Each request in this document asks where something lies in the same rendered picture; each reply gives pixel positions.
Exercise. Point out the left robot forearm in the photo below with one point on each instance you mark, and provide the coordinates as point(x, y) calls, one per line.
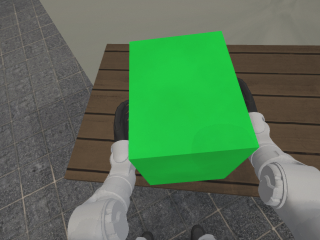
point(121, 179)

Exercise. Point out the right robot hand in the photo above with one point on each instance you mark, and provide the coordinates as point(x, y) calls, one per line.
point(247, 96)

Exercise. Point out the left robot upper arm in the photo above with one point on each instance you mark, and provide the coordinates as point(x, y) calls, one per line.
point(100, 220)

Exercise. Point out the right robot upper arm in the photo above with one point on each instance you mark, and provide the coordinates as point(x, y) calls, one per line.
point(293, 191)

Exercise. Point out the right robot foot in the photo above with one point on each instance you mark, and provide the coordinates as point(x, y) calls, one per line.
point(196, 232)

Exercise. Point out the carton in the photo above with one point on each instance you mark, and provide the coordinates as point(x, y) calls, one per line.
point(188, 120)

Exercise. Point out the left robot hand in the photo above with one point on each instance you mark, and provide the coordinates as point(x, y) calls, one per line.
point(121, 122)

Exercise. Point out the right robot forearm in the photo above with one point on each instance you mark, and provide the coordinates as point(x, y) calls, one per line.
point(268, 152)

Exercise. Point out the table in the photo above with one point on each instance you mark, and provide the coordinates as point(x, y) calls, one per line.
point(284, 81)

